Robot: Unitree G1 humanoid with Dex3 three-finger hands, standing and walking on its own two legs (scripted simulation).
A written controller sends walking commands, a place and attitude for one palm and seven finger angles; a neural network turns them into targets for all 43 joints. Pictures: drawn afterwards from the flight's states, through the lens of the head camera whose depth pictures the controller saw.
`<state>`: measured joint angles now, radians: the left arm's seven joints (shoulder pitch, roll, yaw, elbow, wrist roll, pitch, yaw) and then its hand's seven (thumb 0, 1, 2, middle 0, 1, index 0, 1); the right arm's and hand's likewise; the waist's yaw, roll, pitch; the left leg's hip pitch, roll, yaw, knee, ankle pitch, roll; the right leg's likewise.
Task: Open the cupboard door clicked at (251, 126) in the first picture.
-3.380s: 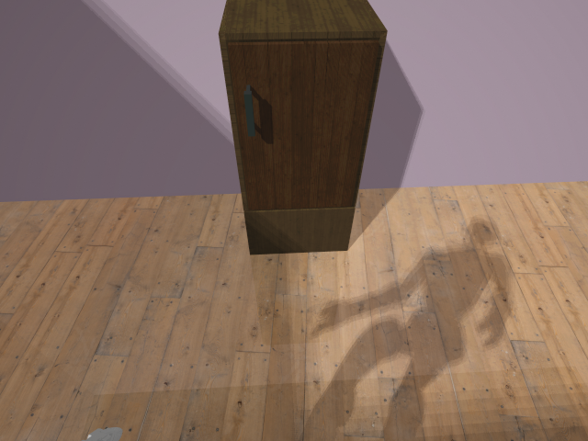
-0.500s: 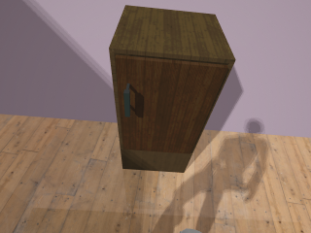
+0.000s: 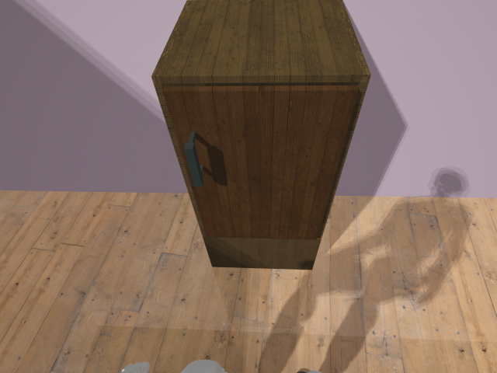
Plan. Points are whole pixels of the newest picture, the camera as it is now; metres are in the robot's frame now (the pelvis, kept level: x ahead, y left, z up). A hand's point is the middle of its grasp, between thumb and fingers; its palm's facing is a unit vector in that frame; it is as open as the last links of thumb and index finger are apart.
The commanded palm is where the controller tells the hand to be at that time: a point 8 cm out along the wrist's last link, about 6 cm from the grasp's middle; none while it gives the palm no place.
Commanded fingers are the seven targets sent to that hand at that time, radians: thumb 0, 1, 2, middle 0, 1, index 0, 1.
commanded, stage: come to a stop and stand still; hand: left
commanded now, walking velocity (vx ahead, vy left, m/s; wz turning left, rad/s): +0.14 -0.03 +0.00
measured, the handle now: (195, 159) +0.57 +0.17 -0.04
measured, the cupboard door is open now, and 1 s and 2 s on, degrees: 0 0 0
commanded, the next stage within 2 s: look again from close up in 1.04 s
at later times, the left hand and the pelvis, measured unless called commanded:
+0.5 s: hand out of the picture -0.06 +0.22 -0.17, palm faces -0.02 -0.99 -0.16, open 7.4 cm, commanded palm none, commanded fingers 0.00 0.90 0.90 -0.20 -0.30 -0.20 -0.30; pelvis -0.03 +0.03 +0.02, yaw -2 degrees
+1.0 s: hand out of the picture -0.01 +0.14 -0.16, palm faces +0.05 -0.98 -0.20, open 7.2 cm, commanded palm none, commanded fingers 0.00 0.90 0.90 -0.20 -0.30 -0.20 -0.30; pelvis -0.02 -0.03 +0.01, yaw +0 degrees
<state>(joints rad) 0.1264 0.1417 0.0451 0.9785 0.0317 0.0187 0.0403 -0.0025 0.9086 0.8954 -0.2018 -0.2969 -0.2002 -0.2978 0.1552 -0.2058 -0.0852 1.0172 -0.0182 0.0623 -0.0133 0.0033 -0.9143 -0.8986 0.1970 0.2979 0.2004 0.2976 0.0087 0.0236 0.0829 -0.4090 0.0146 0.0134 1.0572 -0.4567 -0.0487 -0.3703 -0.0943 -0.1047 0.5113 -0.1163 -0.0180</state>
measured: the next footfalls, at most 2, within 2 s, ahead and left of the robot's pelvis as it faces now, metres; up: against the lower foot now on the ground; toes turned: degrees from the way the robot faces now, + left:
left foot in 0.12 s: -0.01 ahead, +0.12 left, +0.00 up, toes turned +2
right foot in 0.62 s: +0.00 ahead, -0.11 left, +0.00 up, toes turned -4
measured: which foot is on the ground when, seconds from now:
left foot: up 0.00-0.10, down 0.12-1.00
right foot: down 0.00-0.14, up 0.16-0.60, down 0.62-1.00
